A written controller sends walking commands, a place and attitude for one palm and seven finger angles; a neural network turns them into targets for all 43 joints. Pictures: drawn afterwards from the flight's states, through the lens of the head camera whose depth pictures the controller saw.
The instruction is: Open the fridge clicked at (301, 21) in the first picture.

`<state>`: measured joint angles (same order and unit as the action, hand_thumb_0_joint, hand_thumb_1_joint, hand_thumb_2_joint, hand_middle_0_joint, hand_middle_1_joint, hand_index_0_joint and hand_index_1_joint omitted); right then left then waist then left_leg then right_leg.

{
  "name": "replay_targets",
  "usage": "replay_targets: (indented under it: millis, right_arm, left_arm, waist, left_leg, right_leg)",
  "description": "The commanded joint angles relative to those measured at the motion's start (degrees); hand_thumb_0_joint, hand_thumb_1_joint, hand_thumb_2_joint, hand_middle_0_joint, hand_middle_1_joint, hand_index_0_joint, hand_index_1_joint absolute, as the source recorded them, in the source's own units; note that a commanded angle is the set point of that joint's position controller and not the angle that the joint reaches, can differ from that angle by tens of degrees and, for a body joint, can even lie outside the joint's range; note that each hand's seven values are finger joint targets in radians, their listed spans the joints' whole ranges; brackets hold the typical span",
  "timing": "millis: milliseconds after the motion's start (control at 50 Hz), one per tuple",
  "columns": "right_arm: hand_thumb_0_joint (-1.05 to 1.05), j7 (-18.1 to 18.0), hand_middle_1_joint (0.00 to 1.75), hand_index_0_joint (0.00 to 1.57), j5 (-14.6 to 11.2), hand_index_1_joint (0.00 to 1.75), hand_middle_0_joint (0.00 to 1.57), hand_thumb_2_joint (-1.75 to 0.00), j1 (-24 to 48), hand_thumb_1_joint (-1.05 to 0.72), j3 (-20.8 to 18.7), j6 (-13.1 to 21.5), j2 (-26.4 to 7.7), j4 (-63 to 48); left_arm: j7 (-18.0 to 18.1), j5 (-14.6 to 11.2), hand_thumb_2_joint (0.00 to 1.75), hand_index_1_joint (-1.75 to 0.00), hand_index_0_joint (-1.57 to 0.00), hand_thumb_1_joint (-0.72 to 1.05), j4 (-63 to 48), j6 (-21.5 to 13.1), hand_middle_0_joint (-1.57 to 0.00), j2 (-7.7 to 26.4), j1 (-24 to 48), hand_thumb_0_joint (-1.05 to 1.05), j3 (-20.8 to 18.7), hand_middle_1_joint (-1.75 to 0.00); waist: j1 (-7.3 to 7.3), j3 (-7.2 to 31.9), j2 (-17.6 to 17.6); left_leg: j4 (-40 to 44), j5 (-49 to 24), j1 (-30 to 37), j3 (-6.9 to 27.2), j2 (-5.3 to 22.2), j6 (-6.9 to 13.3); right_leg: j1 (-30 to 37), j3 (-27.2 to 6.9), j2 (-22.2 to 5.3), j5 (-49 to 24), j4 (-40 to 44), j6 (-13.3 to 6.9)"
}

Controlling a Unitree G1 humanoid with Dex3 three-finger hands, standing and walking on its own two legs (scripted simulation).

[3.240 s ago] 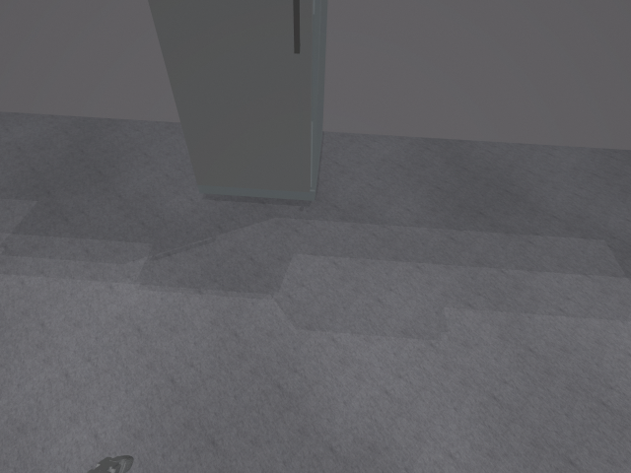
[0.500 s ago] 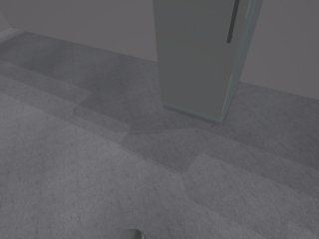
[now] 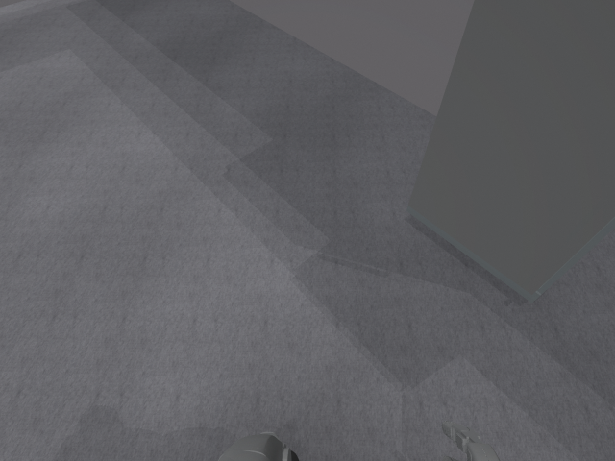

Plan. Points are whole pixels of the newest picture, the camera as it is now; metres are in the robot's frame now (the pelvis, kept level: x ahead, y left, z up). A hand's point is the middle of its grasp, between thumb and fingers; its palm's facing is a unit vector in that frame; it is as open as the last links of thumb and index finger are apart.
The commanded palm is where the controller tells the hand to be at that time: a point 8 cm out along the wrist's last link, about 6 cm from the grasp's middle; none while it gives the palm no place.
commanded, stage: walk to a spot facing it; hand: right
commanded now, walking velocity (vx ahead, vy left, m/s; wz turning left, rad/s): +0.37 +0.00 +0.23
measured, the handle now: out of the picture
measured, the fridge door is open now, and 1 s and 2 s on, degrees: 0 0 0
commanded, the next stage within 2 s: turn to face it in 0.52 s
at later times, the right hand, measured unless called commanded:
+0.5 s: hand (494, 424) +0.22 -0.25 -0.16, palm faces -0.09 +0.99 -0.14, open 7.4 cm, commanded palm none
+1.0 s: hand (421, 278) +0.45 -0.15 -0.14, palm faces -0.19 +0.97 -0.18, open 7.4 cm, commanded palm none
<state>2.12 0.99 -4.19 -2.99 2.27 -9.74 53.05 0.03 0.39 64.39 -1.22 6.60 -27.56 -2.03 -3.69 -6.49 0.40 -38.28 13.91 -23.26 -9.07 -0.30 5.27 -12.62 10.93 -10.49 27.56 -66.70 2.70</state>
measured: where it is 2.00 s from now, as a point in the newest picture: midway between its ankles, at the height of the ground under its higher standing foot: (322, 436)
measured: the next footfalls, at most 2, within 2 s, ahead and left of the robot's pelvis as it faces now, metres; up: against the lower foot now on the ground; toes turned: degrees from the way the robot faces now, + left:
right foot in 0.34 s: +0.27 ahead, -0.15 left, +0.00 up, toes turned -3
left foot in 0.80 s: +0.34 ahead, +0.12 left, +0.00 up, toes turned +24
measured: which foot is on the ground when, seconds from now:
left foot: down 0.00-0.36, up 0.38-0.78, down 0.80-1.00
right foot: up 0.00-0.32, down 0.34-0.82, up 0.84-1.00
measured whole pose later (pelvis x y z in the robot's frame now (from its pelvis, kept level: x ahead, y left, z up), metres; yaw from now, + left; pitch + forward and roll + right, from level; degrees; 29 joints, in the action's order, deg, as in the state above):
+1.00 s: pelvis +0.29 -0.02 +0.02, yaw +9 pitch -1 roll +0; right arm -1.4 1.6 -5.0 -1.7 0.2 -7.2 55.7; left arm -0.2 0.3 61.6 2.9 7.4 -18.8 -3.1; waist -3.6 -3.3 -0.8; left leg -32.4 14.4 -16.1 -13.0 7.1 0.2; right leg -22.6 5.4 -5.4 29.3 -58.9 3.1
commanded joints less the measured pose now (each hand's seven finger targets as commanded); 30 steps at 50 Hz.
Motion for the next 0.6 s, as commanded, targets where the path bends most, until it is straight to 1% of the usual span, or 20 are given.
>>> replay_targets:
  millis: [0,40,60,80,140,180,220,240,280,300,320,340,360,380,400,420,440,460,500,580]
  right_arm:
    - [0.0,-2.6,0.3,0.2,-0.3,0.3,0.2,-0.9,-11.3,-0.9,-2.5,0.8,-10.2,1.0]
    - [0.0,-2.7,0.3,0.2,0.4,0.3,0.2,-0.9,-8.9,-0.9,-2.0,1.4,-8.6,1.4]
    - [0.0,-2.8,0.3,0.2,0.6,0.3,0.2,-0.9,-8.5,-0.9,-2.3,1.6,-7.8,1.1]
    - [0.0,-2.6,0.3,0.2,0.6,0.3,0.2,-0.9,-9.1,-0.9,-2.4,1.7,-7.2,1.1]
    - [0.0,-2.3,0.3,0.2,0.6,0.3,0.2,-0.9,-10.8,-0.9,-2.0,1.8,-8.2,2.3]
    - [0.0,-2.1,0.3,0.2,0.5,0.3,0.2,-0.9,-12.7,-0.9,-1.9,1.6,-8.9,2.9]
    - [0.0,-2.0,0.3,0.2,0.4,0.3,0.2,-0.9,-14.0,-0.9,-1.9,1.5,-9.9,3.3]
    - [0.0,-2.1,0.3,0.2,0.5,0.3,0.2,-0.9,-14.3,-0.9,-2.1,1.4,-10.2,3.4]
    - [0.0,-2.1,0.3,0.2,0.1,0.3,0.2,-0.9,-13.4,-0.9,-2.3,0.9,-10.9,3.1]
    - [0.0,-2.0,0.3,0.2,0.0,0.3,0.2,-0.9,-12.8,-0.9,-2.2,0.7,-10.1,2.7]
    - [0.0,-1.6,0.3,0.2,-0.4,0.3,0.2,-0.9,-13.7,-0.9,-2.0,0.5,-7.5,1.8]
    - [0.0,-1.2,0.3,0.2,-0.5,0.3,0.2,-0.9,-13.7,-0.9,-1.3,0.7,-5.4,0.5]
    - [0.0,-1.7,0.3,0.2,0.2,0.3,0.2,-0.9,-10.8,-0.9,-1.7,0.3,-7.8,0.5]
    - [0.0,-1.2,0.3,0.2,0.2,0.3,0.2,-0.9,-8.2,-0.9,-2.2,0.4,-7.4,0.2]
    - [0.0,-0.6,0.3,0.2,0.4,0.3,0.2,-0.9,-8.8,-0.9,-2.3,0.0,-6.6,0.7]
    - [0.0,-0.4,0.3,0.2,0.6,0.3,0.2,-0.9,-11.0,-0.9,-2.3,-0.6,-5.4,1.5]
    - [0.0,-0.3,0.3,0.2,0.5,0.3,0.2,-0.9,-12.9,-0.9,-2.2,-1.3,-4.8,2.2]
    - [0.0,-0.3,0.3,0.2,0.5,0.3,0.2,-0.9,-13.9,-0.9,-2.4,-2.1,-4.1,2.4]
    - [0.0,-0.4,0.3,0.2,0.6,0.3,0.2,-0.9,-13.6,-0.9,-2.5,-3.1,-3.4,2.1]
    - [0.0,-0.2,0.3,0.2,0.6,0.3,0.2,-0.9,-9.0,-0.9,-2.6,-4.2,-2.3,-0.3]
  left_arm:
    - [0.8,1.0,0.9,-0.3,-0.2,0.9,-8.5,-1.6,-0.2,7.1,7.2,0.0,-1.7,-0.3]
    - [0.5,1.3,0.9,-0.3,-0.2,0.9,-6.9,-0.5,-0.2,5.6,3.4,0.0,-1.7,-0.3]
    - [0.4,1.5,0.9,-0.3,-0.2,0.9,-6.7,-0.2,-0.2,4.9,2.1,0.0,-1.8,-0.3]
    - [0.2,1.6,0.9,-0.3,-0.2,0.9,-7.3,0.0,-0.2,4.7,3.5,0.0,-1.7,-0.3]
    - [-0.7,1.3,0.9,-0.3,-0.2,0.9,-9.7,-0.5,-0.2,4.8,9.5,0.0,-1.7,-0.3]
    - [-1.2,1.3,0.9,-0.3,-0.2,0.9,-11.1,-1.0,-0.2,5.6,14.3,0.0,-1.5,-0.3]
    - [-1.3,1.2,0.9,-0.3,-0.2,0.9,-12.6,-1.5,-0.2,6.5,17.6,0.0,-1.4,-0.3]
    - [-1.2,1.1,0.9,-0.3,-0.2,0.9,-12.8,-1.8,-0.2,6.7,17.9,0.0,-1.6,-0.3]
    - [-0.9,1.0,0.9,-0.3,-0.2,0.9,-12.0,-2.2,-0.2,8.3,15.7,0.0,-1.7,-0.3]
    - [-0.3,1.1,0.9,-0.3,-0.2,0.9,-10.5,-2.6,-0.2,10.4,11.1,0.0,-2.1,-0.3]
    - [0.3,1.8,0.9,-0.3,-0.2,0.9,-8.9,-3.1,-0.2,15.9,4.1,0.0,-3.3,-0.3]
    - [0.3,2.0,0.9,-0.3,-0.2,0.9,-8.2,-2.8,-0.2,21.3,-1.4,0.0,-4.2,-0.3]
    - [1.0,1.7,0.9,-0.3,-0.2,0.9,-7.7,-2.6,-0.2,18.2,0.0,0.0,-3.3,-0.3]
    - [1.2,1.4,0.9,-0.3,-0.2,0.9,-8.8,-2.7,-0.2,15.9,3.4,0.0,-2.5,-0.3]
    - [1.2,1.4,0.9,-0.3,-0.2,0.9,-9.7,-2.9,-0.2,13.6,6.9,0.0,-1.8,-0.3]
    - [1.4,1.3,0.9,-0.3,-0.2,0.9,-10.1,-3.2,-0.2,12.1,9.6,0.0,-1.3,-0.3]
    - [1.5,1.0,0.9,-0.3,-0.2,0.9,-10.1,-3.5,-0.2,11.1,11.2,0.0,-1.1,-0.3]
    - [1.7,0.9,0.9,-0.3,-0.2,0.9,-10.1,-3.5,-0.2,10.7,10.7,0.0,-1.1,-0.3]
    - [1.9,0.7,0.9,-0.3,-0.2,0.9,-9.3,-3.4,-0.2,10.1,9.6,0.0,-1.0,-0.3]
    - [2.0,0.9,0.9,-0.3,-0.2,0.9,-9.0,-2.7,-0.2,10.7,9.4,0.0,-2.0,-0.3]
  waist:
    - [4.34,6.3,0.0]
    - [1.1,5.4,1.9]
    - [0.22,5.8,4.0]
    - [0.8,5.3,4.8]
    - [2.12,3.8,6.6]
    - [3.97,2.9,7.3]
    - [4.93,2.5,7.6]
    - [4.72,2.7,6.4]
    - [3.06,3.0,5.1]
    - [0.66,4.4,2.3]
    - [-1.91,9.4,-8.8]
    - [-2.92,12.5,-22.6]
    - [-3.62,10.6,-17.8]
    - [-1.88,5.2,-10.5]
    - [0.27,2.6,-7.1]
    - [2.44,2.9,-7.0]
    - [3.75,4.0,-7.4]
    - [3.99,5.0,-8.6]
    - [4.18,5.4,-8.9]
    - [3.71,4.2,-8.8]
  left_leg:
    - [22.6,-12.8,14.2,23.1,18.3,7.1]
    - [24.3,-10.2,6.9,17.8,14.8,5.7]
    - [24.4,-8.6,5.4,15.7,13.6,5.5]
    - [24.8,-7.0,4.1,15.3,12.3,5.4]
    - [25.7,-1.1,5.2,16.3,11.7,5.5]
    - [25.1,-0.3,6.7,17.1,11.4,5.0]
    - [23.9,-2.6,9.4,18.6,12.0,4.7]
    - [22.6,-3.5,9.8,19.3,12.7,4.6]
    - [18.7,-5.6,8.1,18.0,11.1,2.9]
    - [11.3,-7.8,4.0,16.3,8.6,1.4]
    - [-3.7,-2.5,-4.0,12.1,2.8,-1.5]
    - [-21.8,19.6,-12.8,5.1,-1.5,-4.0]
    - [-30.4,18.6,-14.5,10.2,1.0,-4.0]
    - [-34.0,14.1,-16.3,10.4,3.4,-3.9]
    - [-34.3,10.1,-15.4,10.0,5.0,-4.4]
    - [-33.9,7.0,-13.4,9.4,5.6,-5.2]
    - [-33.4,5.1,-11.9,8.5,6.0,-6.1]
    - [-33.5,3.7,-10.0,8.0,5.8,-6.7]
    - [-32.2,2.0,-10.3,6.9,5.6,-7.4]
    - [-23.1,-0.4,-12.4,4.8,6.4,-8.3]
  right_leg:
    - [-21.9,-9.1,-1.7,-8.0,-9.6,-0.3]
    - [-16.9,-8.1,-1.1,-9.3,-2.9,0.2]
    - [-16.2,-7.5,-1.0,-9.8,0.6,0.6]
    - [-15.7,-6.9,-0.5,-11.3,3.7,0.9]
    - [-15.8,-6.3,0.4,-13.6,15.0,0.8]
    - [-14.5,-5.3,2.1,-14.7,21.5,0.6]
    - [-13.1,-4.8,3.7,-14.1,26.2,0.1]
    - [-10.8,-4.7,4.2,-13.7,28.7,-0.1]
    - [-2.3,-2.9,5.9,-15.9,35.4,-0.2]
    - [6.9,-4.0,5.5,-16.2,39.5,-0.7]
    - [18.6,-16.5,-4.6,-14.2,44.1,-3.9]
    - [23.2,-31.8,-18.5,-14.6,50.3,-9.3]
    - [18.0,-33.1,-19.8,-11.1,53.3,-9.7]
    - [12.2,-28.8,-18.1,-12.6,53.3,-10.1]
    - [8.3,-22.4,-15.6,-17.2,53.4,-8.9]
    - [6.6,-15.7,-13.1,-24.5,52.8,-7.3]
    - [5.9,-10.1,-11.8,-32.6,51.5,-6.6]
    - [4.9,-6.3,-10.4,-37.1,50.9,-6.3]
    - [5.0,-2.7,-9.2,-42.9,50.0,-6.3]
    - [7.5,1.0,-10.0,-43.9,49.3,-7.9]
